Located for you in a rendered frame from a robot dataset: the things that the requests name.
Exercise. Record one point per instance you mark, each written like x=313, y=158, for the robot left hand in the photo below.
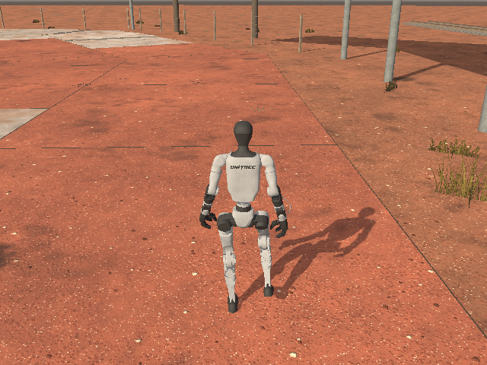
x=209, y=217

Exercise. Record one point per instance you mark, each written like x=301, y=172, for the robot right shin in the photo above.
x=266, y=261

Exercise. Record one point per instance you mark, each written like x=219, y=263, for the left robot forearm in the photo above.
x=207, y=203

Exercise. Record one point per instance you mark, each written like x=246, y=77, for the robot left upper arm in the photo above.
x=215, y=174

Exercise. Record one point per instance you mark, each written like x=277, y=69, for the right robot forearm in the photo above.
x=279, y=206

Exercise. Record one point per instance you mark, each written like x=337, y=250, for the right robot foot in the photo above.
x=268, y=291

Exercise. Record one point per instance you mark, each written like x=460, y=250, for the robot right hand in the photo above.
x=283, y=226

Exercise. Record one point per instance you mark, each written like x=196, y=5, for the robot right upper arm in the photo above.
x=271, y=177

